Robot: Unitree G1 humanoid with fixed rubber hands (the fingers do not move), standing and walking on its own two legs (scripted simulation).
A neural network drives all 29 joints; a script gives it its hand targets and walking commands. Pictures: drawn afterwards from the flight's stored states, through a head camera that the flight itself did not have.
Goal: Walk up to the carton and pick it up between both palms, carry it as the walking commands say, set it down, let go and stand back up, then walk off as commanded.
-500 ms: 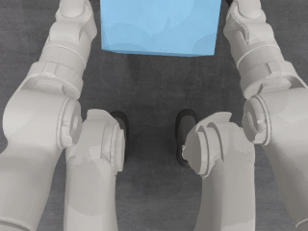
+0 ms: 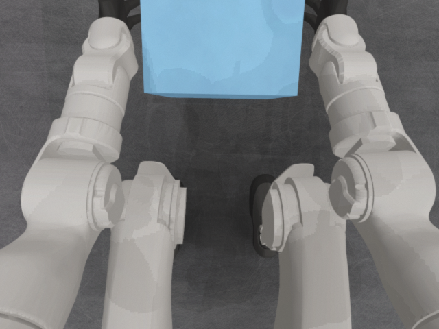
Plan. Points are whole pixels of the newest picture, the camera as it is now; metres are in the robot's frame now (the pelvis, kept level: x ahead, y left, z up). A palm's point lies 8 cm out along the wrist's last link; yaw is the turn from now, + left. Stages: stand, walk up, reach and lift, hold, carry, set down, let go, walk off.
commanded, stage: reach and lift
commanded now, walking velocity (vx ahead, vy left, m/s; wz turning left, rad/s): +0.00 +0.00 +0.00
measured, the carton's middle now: (220, 36) +0.53 +0.00 -0.22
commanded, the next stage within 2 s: none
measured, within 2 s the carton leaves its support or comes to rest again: neither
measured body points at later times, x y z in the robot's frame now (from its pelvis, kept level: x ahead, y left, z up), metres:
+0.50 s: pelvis +0.00 +0.00 +0.04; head +0.34 -0.01 +0.34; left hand +0.54 +0.14 -0.09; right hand +0.55 -0.16 -0.09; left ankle +0.11 +0.12 -0.32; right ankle +0.11 -0.12 -0.32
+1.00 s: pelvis +0.00 +0.00 +0.08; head +0.30 -0.01 +0.42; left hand +0.52 +0.15 -0.02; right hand +0.53 -0.16 -0.02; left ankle +0.11 +0.12 -0.32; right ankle +0.11 -0.12 -0.32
